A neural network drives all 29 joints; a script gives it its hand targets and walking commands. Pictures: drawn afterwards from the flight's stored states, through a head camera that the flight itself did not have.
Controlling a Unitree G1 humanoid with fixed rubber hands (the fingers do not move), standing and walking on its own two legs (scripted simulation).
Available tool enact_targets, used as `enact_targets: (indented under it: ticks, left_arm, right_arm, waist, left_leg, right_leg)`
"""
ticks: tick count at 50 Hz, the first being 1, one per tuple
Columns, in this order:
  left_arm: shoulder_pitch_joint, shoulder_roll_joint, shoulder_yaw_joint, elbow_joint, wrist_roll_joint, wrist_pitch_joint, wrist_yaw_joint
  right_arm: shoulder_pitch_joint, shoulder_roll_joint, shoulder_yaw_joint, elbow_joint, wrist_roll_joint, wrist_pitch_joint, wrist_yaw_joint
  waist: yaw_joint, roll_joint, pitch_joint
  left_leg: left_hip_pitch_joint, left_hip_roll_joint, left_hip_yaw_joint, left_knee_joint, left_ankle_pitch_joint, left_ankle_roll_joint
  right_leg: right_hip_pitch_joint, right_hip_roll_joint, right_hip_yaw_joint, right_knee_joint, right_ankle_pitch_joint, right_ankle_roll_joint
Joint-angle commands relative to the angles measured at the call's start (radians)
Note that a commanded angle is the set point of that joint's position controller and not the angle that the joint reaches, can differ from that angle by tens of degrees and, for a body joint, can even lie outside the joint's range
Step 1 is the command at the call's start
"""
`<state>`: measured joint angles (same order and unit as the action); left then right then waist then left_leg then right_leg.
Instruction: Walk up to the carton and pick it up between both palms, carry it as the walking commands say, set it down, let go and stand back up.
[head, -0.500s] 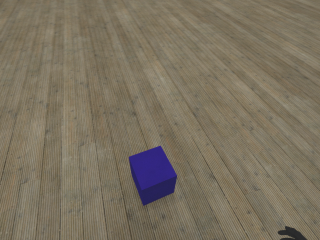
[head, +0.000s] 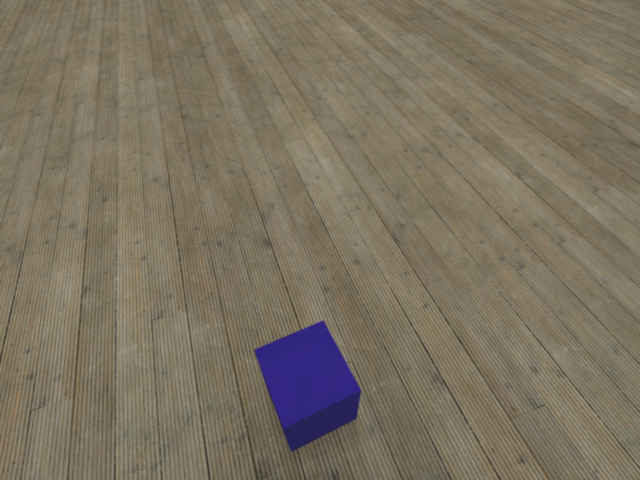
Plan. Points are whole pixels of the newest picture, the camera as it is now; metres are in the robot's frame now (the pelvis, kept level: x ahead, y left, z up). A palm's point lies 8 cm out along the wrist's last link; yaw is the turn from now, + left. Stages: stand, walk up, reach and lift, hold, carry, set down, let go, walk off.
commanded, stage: walk up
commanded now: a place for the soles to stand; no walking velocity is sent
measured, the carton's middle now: (307, 385) +0.50 +0.06 -0.63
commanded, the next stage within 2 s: none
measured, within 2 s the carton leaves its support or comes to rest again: neither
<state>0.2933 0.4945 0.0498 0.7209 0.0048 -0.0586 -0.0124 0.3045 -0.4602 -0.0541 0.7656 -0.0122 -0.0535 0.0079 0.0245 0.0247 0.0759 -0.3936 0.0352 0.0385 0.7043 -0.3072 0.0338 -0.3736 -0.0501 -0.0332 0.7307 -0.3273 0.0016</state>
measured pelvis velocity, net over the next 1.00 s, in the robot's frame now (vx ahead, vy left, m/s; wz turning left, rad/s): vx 0.05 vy -0.10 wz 0.15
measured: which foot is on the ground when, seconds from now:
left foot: down 0.00-0.90, up 0.92-1.00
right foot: down 0.00-0.64, up 0.66-0.88, down 0.90-1.00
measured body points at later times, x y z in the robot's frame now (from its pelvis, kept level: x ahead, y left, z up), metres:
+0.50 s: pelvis +0.04 +0.00 +0.02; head +0.05 +0.00 +0.47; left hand +0.16 +0.32 -0.08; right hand +0.18 -0.32 -0.07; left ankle +0.06 +0.13 -0.71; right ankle +0.04 -0.13 -0.71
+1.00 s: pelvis +0.05 -0.10 +0.00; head +0.09 -0.09 +0.44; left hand +0.15 +0.25 -0.10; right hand +0.13 -0.49 -0.07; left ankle +0.06 +0.07 -0.68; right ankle +0.11 -0.23 -0.71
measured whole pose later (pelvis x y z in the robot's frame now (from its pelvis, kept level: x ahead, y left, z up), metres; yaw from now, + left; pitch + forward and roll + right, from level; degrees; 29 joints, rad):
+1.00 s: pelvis +0.05 -0.10 +0.00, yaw +9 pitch -2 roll -1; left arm 0.15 0.46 0.12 0.76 0.05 0.05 -0.07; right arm 0.34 -0.55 -0.10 0.88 -0.02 -0.04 -0.08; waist -0.04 -0.02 0.13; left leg -0.49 0.06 -0.09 1.02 -0.49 0.01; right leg -0.38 -0.06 -0.05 0.75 -0.33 0.00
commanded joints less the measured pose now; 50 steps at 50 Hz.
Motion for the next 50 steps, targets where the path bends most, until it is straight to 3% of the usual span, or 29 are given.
enact_targets:
  ticks: [1, 2, 3, 5, 7, 8, 10, 15, 31, 32, 33, 34, 35, 37, 39, 41, 43, 44, 45, 46, 47, 48, 50]
  left_arm:
    - [-0.028, 0.075, 0.004, -0.046, -0.012, 0.011, 0.006]
    - [0.005, 0.092, 0.006, -0.012, -0.022, 0.025, 0.014]
    - [0.006, 0.116, 0.011, 0.022, -0.020, 0.029, 0.018]
    - [0.011, 0.118, 0.011, 0.075, -0.006, 0.018, 0.017]
    - [-0.062, 0.173, 0.014, 0.088, 0.002, 0.003, 0.014]
    - [-0.086, 0.168, 0.010, 0.099, -0.005, 0.000, 0.013]
    - [-0.097, 0.139, -0.004, 0.131, -0.015, 0.001, 0.014]
    - [-0.136, 0.114, -0.017, 0.204, -0.014, 0.009, 0.016]
    - [-0.269, 0.099, -0.027, 0.333, -0.006, 0.023, 0.010]
    - [-0.310, 0.185, 0.051, 0.222, 0.060, 0.064, -0.034]
    - [-0.314, 0.136, 0.043, 0.162, 0.064, 0.090, -0.052]
    - [-0.334, 0.111, 0.043, 0.110, 0.069, 0.110, -0.064]
    - [-0.309, 0.113, 0.055, 0.089, 0.065, 0.121, -0.071]
    - [-0.252, 0.129, 0.079, 0.058, 0.058, 0.126, -0.089]
    - [-0.243, 0.131, 0.100, 0.024, 0.066, 0.133, -0.112]
    - [-0.249, 0.120, 0.109, -0.007, 0.057, 0.135, -0.113]
    - [-0.173, 0.113, 0.117, 0.001, 0.044, 0.129, -0.101]
    - [-0.103, 0.118, 0.124, 0.017, 0.044, 0.123, -0.091]
    - [-0.032, 0.153, 0.136, 0.033, 0.049, 0.115, -0.076]
    - [0.039, 0.218, 0.146, 0.026, 0.065, 0.106, -0.060]
    - [-0.063, 0.304, 0.151, -0.021, 0.054, 0.102, -0.056]
    - [-0.110, 0.282, 0.148, -0.037, 0.037, 0.098, -0.049]
    - [-0.181, 0.219, 0.127, -0.044, 0.033, 0.089, -0.032]
  right_arm:
    - [0.058, -0.228, -0.059, -0.018, -0.020, -0.021, -0.016]
    - [-0.009, -0.268, -0.056, -0.030, -0.003, -0.023, -0.015]
    - [-0.061, -0.249, -0.047, -0.021, -0.004, -0.019, -0.011]
    - [-0.139, -0.203, -0.023, 0.010, 0.006, -0.005, -0.009]
    - [-0.135, -0.166, -0.005, 0.042, 0.016, 0.000, -0.009]
    - [-0.135, -0.167, -0.004, 0.063, 0.016, -0.001, -0.009]
    - [-0.162, -0.168, -0.002, 0.089, 0.014, -0.003, -0.008]
    - [-0.245, -0.151, 0.007, 0.140, 0.019, 0.007, -0.008]
    - [-0.333, -0.134, 0.022, 0.294, 0.016, 0.015, -0.003]
    - [-0.072, -0.289, -0.048, 0.292, 0.015, 0.003, -0.033]
    - [0.007, -0.351, -0.082, 0.287, 0.011, -0.002, -0.053]
    - [0.049, -0.366, -0.105, 0.259, 0.008, -0.014, -0.072]
    - [0.019, -0.334, -0.104, 0.222, 0.011, -0.027, -0.087]
    - [-0.039, -0.298, -0.099, 0.160, 0.000, -0.039, -0.094]
    - [-0.038, -0.309, -0.106, 0.114, -0.016, -0.041, -0.093]
    - [-0.036, -0.321, -0.108, 0.082, -0.027, -0.039, -0.086]
    - [-0.066, -0.314, -0.101, 0.055, -0.032, -0.029, -0.078]
    - [-0.083, -0.297, -0.090, 0.043, -0.034, -0.020, -0.076]
    - [-0.052, -0.248, -0.070, 0.037, -0.041, -0.011, -0.078]
    - [-0.020, -0.184, -0.044, 0.014, -0.034, -0.008, -0.085]
    - [-0.005, -0.173, -0.044, -0.003, -0.010, -0.003, -0.096]
    - [-0.005, -0.240, -0.069, 0.018, 0.003, 0.003, -0.102]
    - [0.086, -0.263, -0.078, 0.068, 0.003, 0.004, -0.079]
  waist:
    - [-0.034, 0.050, -0.090]
    - [-0.004, 0.113, -0.088]
    - [0.005, 0.062, -0.075]
    - [0.025, 0.059, -0.067]
    - [-0.019, 0.003, -0.045]
    - [-0.031, 0.011, -0.060]
    - [-0.024, 0.047, -0.105]
    - [-0.020, 0.019, -0.121]
    - [-0.022, -0.043, -0.105]
    - [-0.060, -0.136, -0.094]
    - [-0.090, 0.010, -0.065]
    - [-0.110, 0.051, -0.033]
    - [-0.080, 0.008, -0.010]
    - [-0.035, 0.005, -0.022]
    - [-0.038, 0.052, -0.026]
    - [-0.040, 0.125, -0.016]
    - [0.001, 0.183, -0.045]
    - [0.044, 0.170, -0.065]
    - [0.077, 0.062, -0.082]
    - [0.107, -0.163, -0.077]
    - [0.057, -0.296, -0.050]
    - [0.017, -0.194, -0.015]
    - [-0.039, -0.154, 0.001]
  left_leg:
    - [0.191, 0.196, -0.330, -0.259, 0.068, 0.068]
    - [0.087, 0.321, -0.472, -0.312, 0.051, 0.174]
    - [0.040, 0.290, -0.418, -0.284, 0.055, 0.186]
    - [-0.021, 0.187, -0.249, -0.224, 0.044, 0.089]
    - [0.032, 0.087, -0.138, -0.152, 0.065, 0.017]
    - [0.091, 0.081, -0.121, -0.149, 0.096, 0.013]
    - [0.153, 0.106, -0.133, -0.173, 0.174, 0.028]
    - [0.194, 0.115, -0.108, -0.213, 0.237, 0.026]
    - [0.299, 0.114, -0.064, -0.396, 0.202, -0.005]
    - [0.304, 0.169, -0.225, -0.382, 0.044, 0.076]
    - [0.461, 0.295, -0.425, -0.438, -0.065, 0.156]
    - [0.471, 0.396, -0.557, -0.476, -0.155, 0.225]
    - [0.418, 0.405, -0.544, -0.464, -0.132, 0.234]
    - [0.309, 0.323, -0.436, -0.432, -0.088, 0.177]
    - [0.164, 0.258, -0.349, -0.398, -0.078, 0.158]
    - [0.046, 0.214, -0.305, -0.356, -0.086, 0.151]
    - [-0.080, 0.160, -0.250, -0.283, -0.052, 0.125]
    - [-0.159, 0.124, -0.216, -0.204, -0.034, 0.102]
    - [-0.243, 0.068, -0.182, -0.048, -0.071, 0.077]
    - [-0.319, -0.026, -0.105, 0.225, -0.134, 0.035]
    - [-0.373, -0.067, -0.025, 0.375, -0.329, -0.014]
    - [-0.284, -0.006, -0.123, 0.456, -0.276, -0.015]
    - [-0.189, 0.038, -0.088, 0.403, -0.184, -0.034]
  right_leg:
    - [-0.164, -0.047, 0.076, 0.037, 0.029, -0.060]
    - [-0.070, 0.024, 0.011, 0.085, -0.173, -0.024]
    - [-0.006, 0.016, 0.032, 0.072, -0.207, -0.028]
    - [0.110, -0.005, 0.050, -0.108, -0.028, -0.043]
    - [0.055, -0.076, 0.187, -0.200, 0.094, -0.078]
    - [0.035, -0.084, 0.186, -0.194, 0.143, -0.083]
    - [0.063, -0.054, 0.133, -0.171, 0.216, -0.067]
    - [0.126, -0.056, 0.122, -0.221, 0.302, -0.055]
    - [0.213, -0.073, 0.135, -0.419, 0.283, -0.033]
    - [0.115, 0.006, -0.001, -0.192, -0.071, -0.033]
    - [-0.165, 0.024, 0.023, -0.031, -0.190, -0.038]
    - [-0.311, -0.040, 0.110, 0.150, -0.174, -0.032]
    - [-0.340, -0.079, 0.154, 0.234, -0.106, -0.026]
    - [-0.263, -0.099, 0.171, 0.230, -0.086, -0.014]
    - [-0.138, -0.064, 0.115, 0.182, -0.119, -0.005]
    - [-0.051, -0.035, 0.067, 0.129, -0.134, -0.006]
    - [0.111, 0.009, 0.004, 0.041, -0.091, -0.018]
    - [0.231, 0.037, -0.033, -0.050, -0.035, -0.028]
    - [0.323, 0.054, -0.033, -0.124, -0.068, -0.033]
    - [0.310, -0.120, 0.219, -0.332, -0.249, -0.082]
    - [0.152, -0.387, 0.561, -0.533, -0.463, -0.199]
    - [0.077, -0.364, 0.528, -0.530, -0.447, -0.233]
    - [0.038, -0.279, 0.334, -0.402, -0.337, -0.218]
